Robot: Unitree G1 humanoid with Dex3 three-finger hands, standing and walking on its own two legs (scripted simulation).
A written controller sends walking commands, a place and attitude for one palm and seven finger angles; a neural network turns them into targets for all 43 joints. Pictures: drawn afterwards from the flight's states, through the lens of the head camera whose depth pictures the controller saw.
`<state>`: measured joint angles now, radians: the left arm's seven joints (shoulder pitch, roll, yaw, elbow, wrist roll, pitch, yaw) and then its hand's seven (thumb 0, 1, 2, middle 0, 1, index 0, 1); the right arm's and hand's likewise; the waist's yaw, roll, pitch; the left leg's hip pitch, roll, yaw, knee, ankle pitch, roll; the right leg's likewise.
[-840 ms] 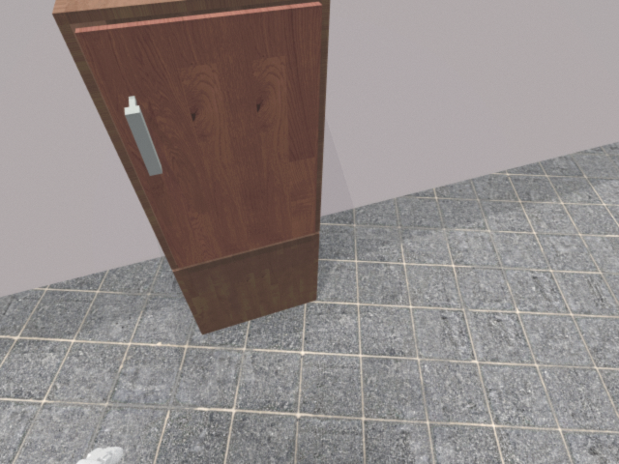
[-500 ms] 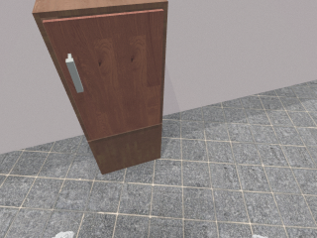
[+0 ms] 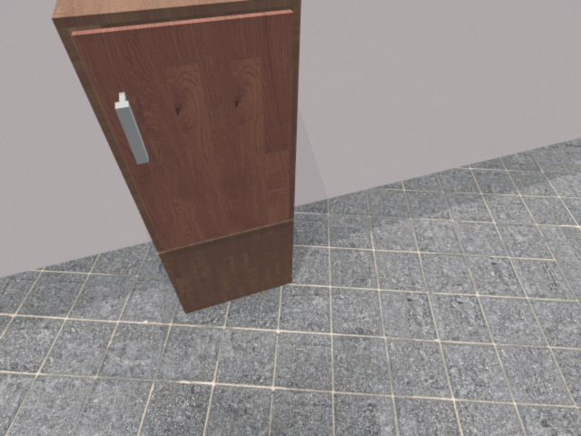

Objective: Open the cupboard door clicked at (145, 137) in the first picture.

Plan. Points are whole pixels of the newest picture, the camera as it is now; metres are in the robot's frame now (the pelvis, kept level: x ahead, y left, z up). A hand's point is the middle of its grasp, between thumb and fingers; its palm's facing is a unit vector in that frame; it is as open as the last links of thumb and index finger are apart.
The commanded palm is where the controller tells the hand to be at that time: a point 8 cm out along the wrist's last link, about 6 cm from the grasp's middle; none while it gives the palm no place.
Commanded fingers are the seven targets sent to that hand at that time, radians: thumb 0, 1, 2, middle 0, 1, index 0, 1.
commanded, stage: look at it before walking up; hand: left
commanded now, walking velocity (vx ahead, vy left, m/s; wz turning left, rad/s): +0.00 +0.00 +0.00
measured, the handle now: (132, 128) +0.63 +0.35 +0.07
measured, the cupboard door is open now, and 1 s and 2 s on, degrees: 0 0 0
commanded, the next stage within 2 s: turn to face it in 0.60 s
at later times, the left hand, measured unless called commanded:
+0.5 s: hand out of the picture +0.08 +0.24 -0.16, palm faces -0.03 -0.94 -0.33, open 7.4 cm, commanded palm none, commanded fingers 0.00 0.90 0.90 -0.20 -0.30 -0.20 -0.30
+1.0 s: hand out of the picture +0.05 +0.23 -0.17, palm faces +0.09 -0.96 -0.28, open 7.4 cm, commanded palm none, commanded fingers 0.00 0.90 0.90 -0.20 -0.30 -0.20 -0.30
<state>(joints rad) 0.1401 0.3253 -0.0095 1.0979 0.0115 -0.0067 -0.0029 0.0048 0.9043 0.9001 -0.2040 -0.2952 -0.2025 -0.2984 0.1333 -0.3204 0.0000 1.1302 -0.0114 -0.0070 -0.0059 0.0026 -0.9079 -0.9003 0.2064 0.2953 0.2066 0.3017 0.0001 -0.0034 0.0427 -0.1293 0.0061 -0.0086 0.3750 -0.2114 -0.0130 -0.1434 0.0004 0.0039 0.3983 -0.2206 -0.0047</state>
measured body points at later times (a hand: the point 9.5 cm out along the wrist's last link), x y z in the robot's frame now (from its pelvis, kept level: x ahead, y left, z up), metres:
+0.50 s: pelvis +0.00 +0.00 +0.00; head +0.01 +0.00 +0.45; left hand +0.08 +0.29 -0.13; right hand +0.08 -0.29 -0.13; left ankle +0.00 +0.13 -0.74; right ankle +0.00 -0.12 -0.74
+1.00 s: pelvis -0.01 +0.01 -0.01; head +0.01 +0.01 +0.44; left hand +0.05 +0.28 -0.15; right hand +0.08 -0.26 -0.16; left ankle -0.01 +0.12 -0.74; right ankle +0.00 -0.11 -0.74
